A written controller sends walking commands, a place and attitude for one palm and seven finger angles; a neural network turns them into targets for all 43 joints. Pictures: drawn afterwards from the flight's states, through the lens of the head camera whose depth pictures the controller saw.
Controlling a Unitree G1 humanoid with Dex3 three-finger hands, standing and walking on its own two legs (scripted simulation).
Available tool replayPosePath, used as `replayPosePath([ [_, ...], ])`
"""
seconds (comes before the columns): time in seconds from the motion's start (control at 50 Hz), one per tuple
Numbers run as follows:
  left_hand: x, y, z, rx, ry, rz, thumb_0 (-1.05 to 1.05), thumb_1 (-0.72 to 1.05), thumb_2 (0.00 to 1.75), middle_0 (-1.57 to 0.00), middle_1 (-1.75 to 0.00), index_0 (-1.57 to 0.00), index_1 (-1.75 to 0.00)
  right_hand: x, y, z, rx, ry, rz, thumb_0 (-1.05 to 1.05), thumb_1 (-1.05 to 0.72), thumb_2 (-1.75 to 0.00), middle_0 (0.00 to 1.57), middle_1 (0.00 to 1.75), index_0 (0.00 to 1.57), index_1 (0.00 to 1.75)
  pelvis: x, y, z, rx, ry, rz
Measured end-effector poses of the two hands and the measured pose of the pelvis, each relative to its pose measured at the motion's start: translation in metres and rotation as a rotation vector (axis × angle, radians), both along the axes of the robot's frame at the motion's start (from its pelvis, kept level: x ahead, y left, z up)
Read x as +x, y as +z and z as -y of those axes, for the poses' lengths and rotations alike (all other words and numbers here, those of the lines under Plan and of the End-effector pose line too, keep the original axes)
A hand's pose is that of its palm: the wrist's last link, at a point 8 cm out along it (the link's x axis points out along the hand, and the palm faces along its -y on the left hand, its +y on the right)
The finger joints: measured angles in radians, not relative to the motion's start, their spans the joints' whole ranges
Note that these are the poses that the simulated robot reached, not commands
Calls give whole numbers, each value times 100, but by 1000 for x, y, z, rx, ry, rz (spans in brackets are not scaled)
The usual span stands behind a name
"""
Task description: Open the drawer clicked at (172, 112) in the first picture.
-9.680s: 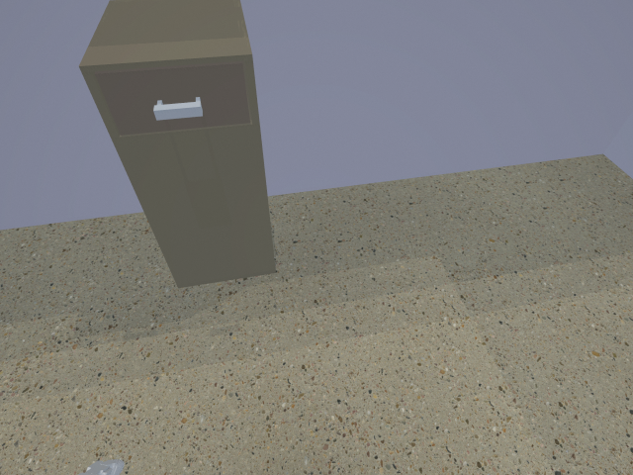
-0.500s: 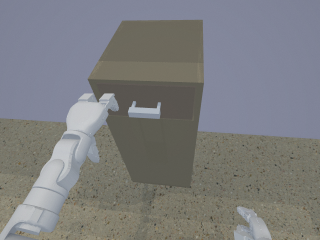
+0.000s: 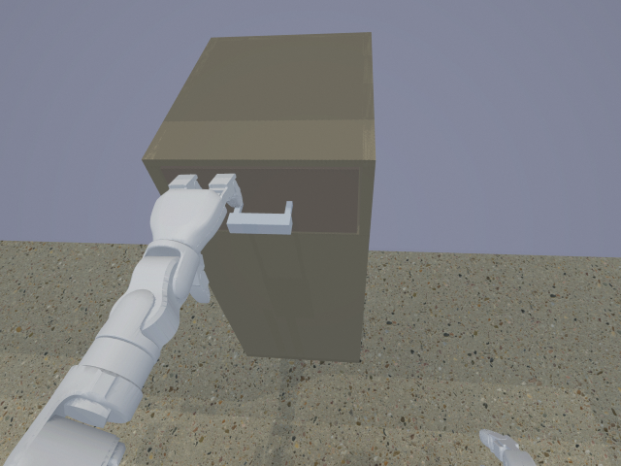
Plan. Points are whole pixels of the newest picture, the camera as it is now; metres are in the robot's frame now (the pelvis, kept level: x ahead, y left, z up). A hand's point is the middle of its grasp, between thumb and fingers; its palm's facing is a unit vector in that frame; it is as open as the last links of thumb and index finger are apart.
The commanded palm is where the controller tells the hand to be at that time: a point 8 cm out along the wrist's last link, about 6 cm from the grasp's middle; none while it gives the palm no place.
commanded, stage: move the hooked fingers above the handle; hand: left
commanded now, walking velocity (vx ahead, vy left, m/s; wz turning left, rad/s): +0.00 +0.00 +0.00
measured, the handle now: (262, 214) +0.51 +0.14 -0.01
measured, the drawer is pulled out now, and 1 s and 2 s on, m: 0.00 0.00 0.00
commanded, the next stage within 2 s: none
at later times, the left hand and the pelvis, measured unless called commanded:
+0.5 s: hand (244, 218) +0.44 +0.14 +0.06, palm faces -0.01 -0.04 -1.00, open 13.8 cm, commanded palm +0.43 +0.15 +0.11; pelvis +0.01 +0.00 -0.01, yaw +0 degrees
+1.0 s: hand (249, 217) +0.45 +0.14 +0.05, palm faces -0.02 -0.03 -1.00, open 13.8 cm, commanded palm +0.43 +0.15 +0.11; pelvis +0.00 +0.00 -0.01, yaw -1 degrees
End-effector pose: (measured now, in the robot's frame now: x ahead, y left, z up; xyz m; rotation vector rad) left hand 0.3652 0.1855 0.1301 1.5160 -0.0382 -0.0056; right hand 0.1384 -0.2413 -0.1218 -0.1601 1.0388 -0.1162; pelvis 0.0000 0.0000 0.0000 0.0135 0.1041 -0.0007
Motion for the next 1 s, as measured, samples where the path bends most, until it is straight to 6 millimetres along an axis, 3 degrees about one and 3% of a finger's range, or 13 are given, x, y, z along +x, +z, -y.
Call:
replayPosePath([
  [0.12,13,-5,16,-2,-15,-8,0,-49,30,-32,-120,-32,-120,0,-2,-2,12,-9,-5,1,-91,-90,20,30,20,30,3,-1,1,3,-8,-11],
  [0.32,32,-12,16,24,17,-35,0,-49,30,-32,-120,-32,-120,-9,-6,4,1,-33,-34,1,-91,-90,20,30,21,30,5,-3,4,2,0,-32],
  [0.5,57,-18,40,16,-40,-32,0,-49,30,-32,-120,-32,-120,-34,-13,13,-19,-69,-99,1,-91,-90,20,30,21,30,5,-5,4,2,1,-66],
  [0.62,74,-19,47,20,-5,-14,0,-49,30,-32,-121,-32,-120,-58,-17,17,-15,-112,-150,1,-91,-90,20,30,20,30,6,-7,5,3,-13,-93],
  [0.78,76,-17,49,29,19,-19,0,-49,30,-35,-123,-34,-124,-81,-19,19,-19,-134,-200,1,-91,-90,20,30,20,30,2,-7,5,2,-11,-97],
  [1.0,66,-26,46,21,-18,-36,0,-49,30,-32,-121,-32,-121,-85,-15,22,-33,-149,-153,1,-91,-90,20,30,20,30,-4,-7,4,2,-19,-93],
])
